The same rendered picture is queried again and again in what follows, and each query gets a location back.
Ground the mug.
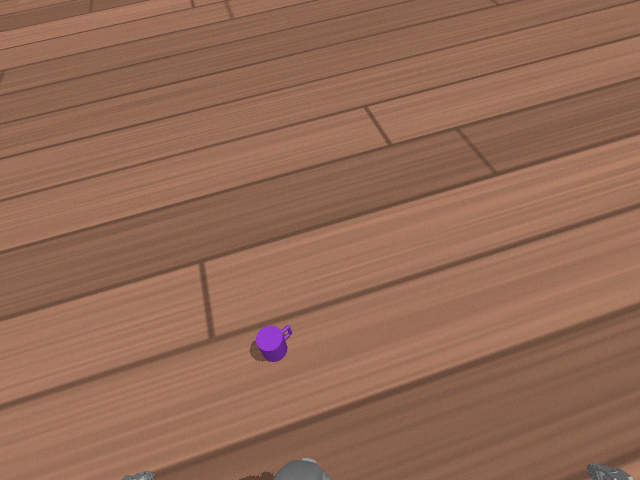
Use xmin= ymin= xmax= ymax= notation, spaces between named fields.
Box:
xmin=256 ymin=325 xmax=292 ymax=362

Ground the right robot hand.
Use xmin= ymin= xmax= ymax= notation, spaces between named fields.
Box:
xmin=586 ymin=463 xmax=633 ymax=480

